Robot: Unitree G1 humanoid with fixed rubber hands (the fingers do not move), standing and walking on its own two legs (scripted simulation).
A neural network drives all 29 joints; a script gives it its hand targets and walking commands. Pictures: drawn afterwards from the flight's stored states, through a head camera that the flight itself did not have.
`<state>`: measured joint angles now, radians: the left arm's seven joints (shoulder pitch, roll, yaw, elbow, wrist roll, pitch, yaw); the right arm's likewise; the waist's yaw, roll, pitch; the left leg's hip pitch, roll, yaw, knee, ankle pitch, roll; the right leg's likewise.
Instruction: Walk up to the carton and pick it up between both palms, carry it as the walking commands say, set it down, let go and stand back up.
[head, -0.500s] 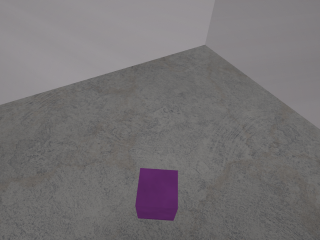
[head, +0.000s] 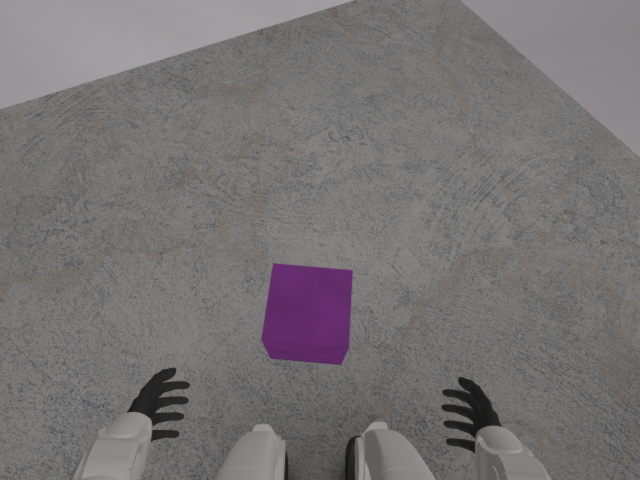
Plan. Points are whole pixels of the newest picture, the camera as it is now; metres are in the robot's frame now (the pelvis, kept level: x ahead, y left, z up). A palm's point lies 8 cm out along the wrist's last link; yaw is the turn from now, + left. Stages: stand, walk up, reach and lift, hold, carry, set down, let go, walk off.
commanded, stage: reach and lift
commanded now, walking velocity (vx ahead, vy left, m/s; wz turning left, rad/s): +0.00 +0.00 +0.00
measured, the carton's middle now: (309, 317) +0.46 +0.03 -0.61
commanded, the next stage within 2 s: none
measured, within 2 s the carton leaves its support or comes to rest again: neither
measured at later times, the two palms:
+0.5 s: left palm (174, 333) +0.30 +0.23 -0.13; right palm (453, 356) +0.27 -0.19 -0.14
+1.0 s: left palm (197, 250) +0.45 +0.22 -0.17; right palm (432, 277) +0.41 -0.19 -0.17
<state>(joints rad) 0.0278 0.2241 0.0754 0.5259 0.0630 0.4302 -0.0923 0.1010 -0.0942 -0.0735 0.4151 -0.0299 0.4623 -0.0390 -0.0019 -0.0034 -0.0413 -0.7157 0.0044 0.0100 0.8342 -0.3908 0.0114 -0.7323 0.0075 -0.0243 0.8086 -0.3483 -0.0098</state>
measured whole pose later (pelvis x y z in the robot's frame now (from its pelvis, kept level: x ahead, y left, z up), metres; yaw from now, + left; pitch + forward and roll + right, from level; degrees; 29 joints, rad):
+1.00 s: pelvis -0.05 +0.01 -0.06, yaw +1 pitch +39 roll -1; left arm -1.09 0.35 0.28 0.96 0.04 0.15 -0.07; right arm -0.95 -0.13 -0.33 0.77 -0.03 0.17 -0.10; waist -0.05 0.00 0.02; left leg -1.39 -0.03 0.00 1.03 -0.32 0.03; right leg -1.39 -0.01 0.00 1.00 -0.29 0.01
